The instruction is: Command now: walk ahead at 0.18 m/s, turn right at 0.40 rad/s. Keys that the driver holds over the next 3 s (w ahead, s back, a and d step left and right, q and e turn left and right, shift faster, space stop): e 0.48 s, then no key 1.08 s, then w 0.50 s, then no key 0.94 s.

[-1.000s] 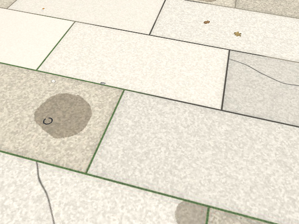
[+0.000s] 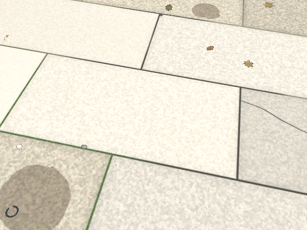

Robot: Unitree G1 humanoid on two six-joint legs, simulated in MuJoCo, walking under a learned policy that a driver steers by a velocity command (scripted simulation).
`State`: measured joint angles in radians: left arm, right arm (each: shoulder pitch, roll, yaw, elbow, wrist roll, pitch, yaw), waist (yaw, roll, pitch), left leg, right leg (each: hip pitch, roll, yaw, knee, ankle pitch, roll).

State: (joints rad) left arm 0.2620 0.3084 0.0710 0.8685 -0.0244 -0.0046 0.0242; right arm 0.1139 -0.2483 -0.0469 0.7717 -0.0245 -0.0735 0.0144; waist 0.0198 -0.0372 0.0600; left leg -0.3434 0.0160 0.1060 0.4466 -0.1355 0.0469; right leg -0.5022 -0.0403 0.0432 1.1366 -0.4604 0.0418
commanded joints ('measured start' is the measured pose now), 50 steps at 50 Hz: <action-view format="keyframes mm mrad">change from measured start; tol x16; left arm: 1 99 46 26 -59 5 37 15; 15 -71 72 51 -211 16 63 -45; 17 29 274 106 -211 25 56 -6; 50 -126 58 7 -145 41 18 -5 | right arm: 1 -48 -132 -35 -42 -10 -14 -12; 50 6 -139 -9 78 15 36 -31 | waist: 1 36 165 -133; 15 9 125 -116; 17 -7 -265 -185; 21 6 -36 -198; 37 -42 -89 -135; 40 54 242 -133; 50 -26 57 -73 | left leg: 1 80 285 -128 -201 476 192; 14 270 335 0 -65 271 108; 16 182 229 86 174 177 -8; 18 -293 -15 -30 716 -583 -136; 19 -324 5 -127 799 -547 -121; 24 -259 13 -162 661 -276 -107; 35 -4 7 -132 225 -213 -105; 39 262 188 -299 -82 244 4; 44 62 141 -282 -113 -91 25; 50 104 67 -189 -48 -87 -14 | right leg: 1 -3 -48 8 -5 99 22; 14 97 -17 -113 -542 203 -63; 16 324 -16 -34 -723 588 -133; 17 546 -242 288 -696 1042 -267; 18 574 -363 477 -732 1046 -445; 22 448 -207 266 -767 757 -295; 37 255 -113 260 -724 445 -219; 40 164 84 70 -577 83 -67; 50 297 24 98 -682 372 -72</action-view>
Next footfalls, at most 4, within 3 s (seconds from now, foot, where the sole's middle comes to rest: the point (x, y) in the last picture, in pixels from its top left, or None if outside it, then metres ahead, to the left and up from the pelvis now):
0.32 right None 0.12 -0.15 -0.77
0.76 left None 0.18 0.08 -0.77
2.26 left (177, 206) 0.54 -0.09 -0.77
2.60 right None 0.42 -0.29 -0.77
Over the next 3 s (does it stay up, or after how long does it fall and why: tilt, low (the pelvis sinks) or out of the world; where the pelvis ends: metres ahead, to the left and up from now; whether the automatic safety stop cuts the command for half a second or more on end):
stays up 0.45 -0.17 0.00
